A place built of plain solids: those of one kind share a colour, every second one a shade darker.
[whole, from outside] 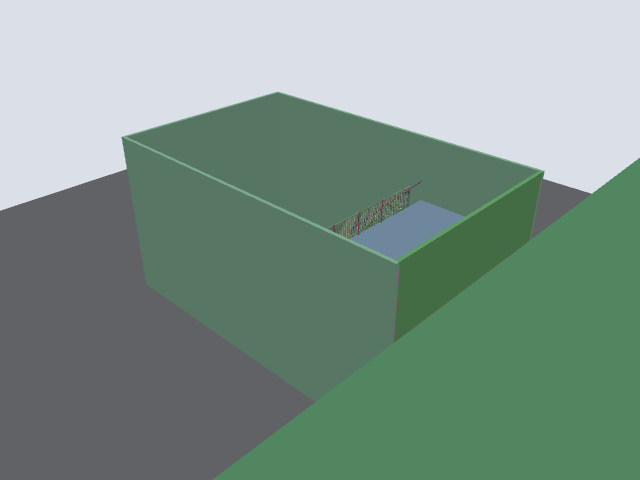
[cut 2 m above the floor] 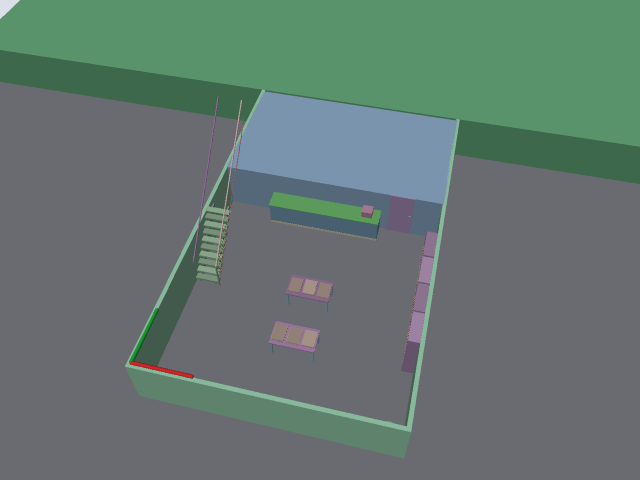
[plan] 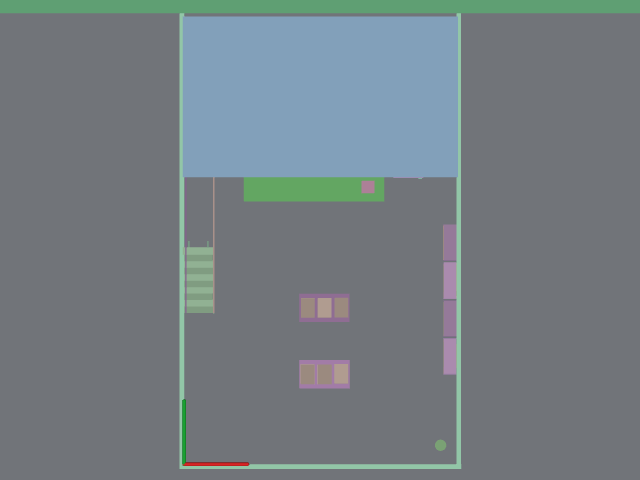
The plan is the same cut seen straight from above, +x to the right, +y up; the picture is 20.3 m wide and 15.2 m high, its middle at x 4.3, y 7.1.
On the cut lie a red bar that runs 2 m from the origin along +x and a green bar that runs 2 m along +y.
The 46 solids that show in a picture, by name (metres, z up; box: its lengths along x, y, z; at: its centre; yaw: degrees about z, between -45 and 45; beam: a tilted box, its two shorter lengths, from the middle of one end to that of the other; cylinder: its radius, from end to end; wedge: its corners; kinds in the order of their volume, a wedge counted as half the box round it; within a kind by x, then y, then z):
{
 "street_ground_1": {"box": [38.62, 12.65, 4.56], "at": [4.31, 20.61, 2.23]},
 "upper_1": {"box": [8.72, 5.09, 4.56], "at": [4.31, 11.63, 2.23]},
 "wall_1": {"box": [0.15, 14.43, 7.48], "at": [-0.07, 7.07, 3.69]},
 "wall_2": {"box": [1.46, 0.15, 7.48], "at": [0.58, -0.07, 3.69]},
 "wall_3": {"box": [1.5, 0.15, 7.48], "at": [1.76, -0.07, 3.69]},
 "wall_4": {"box": [6.56, 0.15, 7.48], "at": [5.49, -0.07, 3.69]},
 "wall_5": {"box": [0.15, 14.43, 7.48], "at": [8.7, 7.07, 3.69]},
 "shelves_body_1": {"box": [0.4, 1.16, 2.1], "at": [8.42, 3.42, 1.0]},
 "shelves_body_2": {"box": [0.4, 1.16, 2.1], "at": [8.42, 4.62, 1.0]},
 "shelves_body_3": {"box": [0.4, 1.16, 2.1], "at": [8.42, 5.82, 1.0]},
 "shelves_body_4": {"box": [0.4, 1.16, 2.1], "at": [8.42, 7.01, 1.0]},
 "window_wall_1": {"box": [0.7, 0.15, 2.92], "at": [0.35, 14.21, 5.97]},
 "window_wall_2": {"box": [1.2, 0.15, 2.92], "at": [1.3, 14.21, 5.97]},
 "window_wall_3": {"box": [6.72, 0.15, 2.92], "at": [5.26, 14.21, 5.97]},
 "counter_1": {"box": [4.42, 0.7, 1.05], "at": [4.11, 8.73, 0.47]},
 "stair_guard_rail_1": {"wedge": [[0.91, 4.79, 1.1], [0.91, 4.79, 1.16], [0.91, 9.09, 5.41], [0.91, 9.09, 5.47], [0.96, 4.79, 1.1], [0.96, 4.79, 1.16], [0.96, 9.09, 5.41], [0.96, 9.09, 5.47]]},
 "stair_wall_rail_1": {"wedge": [[0.04, 4.79, 1.11], [0.04, 4.79, 1.16], [0.04, 9.09, 5.41], [0.04, 9.09, 5.47], [0.07, 4.79, 1.11], [0.07, 4.79, 1.16], [0.07, 9.09, 5.41], [0.07, 9.09, 5.47]]},
 "stair_guard_low_1": {"wedge": [[0.92, 4.79, 0.27], [0.92, 4.79, 0.3], [0.92, 9.09, 4.57], [0.92, 9.09, 4.61], [0.95, 4.79, 0.27], [0.95, 4.79, 0.3], [0.95, 9.09, 4.57], [0.95, 9.09, 4.61]]},
 "stair_step_1": {"box": [0.96, 0.24, 0.07], "at": [0.43, 4.91, 0.17]},
 "stair_step_2": {"box": [0.96, 0.24, 0.07], "at": [0.43, 5.11, 0.37]},
 "stair_step_3": {"box": [0.96, 0.24, 0.07], "at": [0.43, 5.32, 0.58]},
 "stair_step_4": {"box": [0.96, 0.24, 0.07], "at": [0.43, 5.52, 0.78]},
 "stair_step_5": {"box": [0.96, 0.24, 0.07], "at": [0.43, 5.73, 0.99]},
 "stair_step_6": {"box": [0.96, 0.24, 0.07], "at": [0.43, 5.93, 1.2]},
 "stair_step_7": {"box": [0.96, 0.24, 0.07], "at": [0.43, 6.14, 1.4]},
 "stair_step_8": {"box": [0.96, 0.24, 0.07], "at": [0.43, 6.34, 1.61]},
 "stair_step_9": {"box": [0.96, 0.24, 0.07], "at": [0.43, 6.55, 1.81]},
 "stair_step_10": {"box": [0.96, 0.24, 0.07], "at": [0.43, 6.75, 2.02]},
 "counter_top_1": {"box": [4.46, 0.78, 0.04], "at": [4.11, 8.71, 1.02]},
 "top_1": {"box": [1.6, 0.9, 0.04], "at": [4.44, 2.85, 0.74]},
 "top_2": {"box": [1.6, 0.9, 0.04], "at": [4.44, 4.95, 0.74]},
 "back_foot_1": {"box": [6.72, 0.15, 0.07], "at": [5.26, 14.21, 4.54]},
 "service_door_1": {"box": [0.95, 0.03, 2.1], "at": [7.09, 9.07, 1.0]},
 "till_1": {"box": [0.42, 0.4, 0.28], "at": [5.82, 8.78, 1.18]},
 "plant_pot_1": {"cylinder": 0.18, "from": [8.12, 0.6, 0.0], "to": [8.12, 0.6, 0.38]},
 "back_corner_1": {"box": [0.04, 0.17, 2.77], "at": [0.0, 14.21, 5.89]},
 "back_corner_2": {"box": [0.04, 0.17, 2.77], "at": [8.62, 14.21, 5.89]},
 "kite_1": {"box": [0.44, 0.62, 0.022], "at": [3.91, 2.84, 0.84]},
 "kite_2": {"box": [0.44, 0.62, 0.022], "at": [3.92, 4.95, 0.79]},
 "kite_3": {"box": [0.44, 0.62, 0.022], "at": [4.44, 4.95, 0.82]},
 "kite_4": {"box": [0.44, 0.62, 0.022], "at": [4.45, 2.84, 0.84]},
 "kite_5": {"box": [0.44, 0.62, 0.022], "at": [4.97, 2.86, 0.82]},
 "kite_6": {"box": [0.44, 0.62, 0.022], "at": [4.98, 4.96, 0.79]},
 "shelves_cheek_1": {"box": [0.41, 0.032, 2.1], "at": [8.41, 2.85, 1.0]},
 "counter_kick_1": {"box": [4.42, 0.012, 0.15], "at": [4.11, 8.37, 0.03]},
 "upper_guard_rail_1": {"box": [1.45, 0.044, 0.044], "at": [4.97, 9.12, 5.49]}
}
